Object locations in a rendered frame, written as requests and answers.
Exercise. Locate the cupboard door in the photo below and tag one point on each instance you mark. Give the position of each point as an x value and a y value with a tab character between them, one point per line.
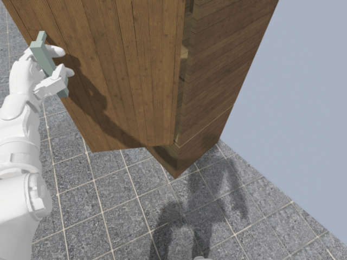
125	55

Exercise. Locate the robot left upper arm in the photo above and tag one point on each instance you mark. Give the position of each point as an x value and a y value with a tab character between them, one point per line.
24	201

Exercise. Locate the left robot forearm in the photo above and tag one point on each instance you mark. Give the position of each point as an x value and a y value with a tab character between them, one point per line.
19	136

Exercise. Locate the handle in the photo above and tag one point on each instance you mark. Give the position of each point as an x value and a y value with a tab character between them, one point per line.
45	61

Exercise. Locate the robot left hand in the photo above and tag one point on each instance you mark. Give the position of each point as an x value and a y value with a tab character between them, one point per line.
25	79

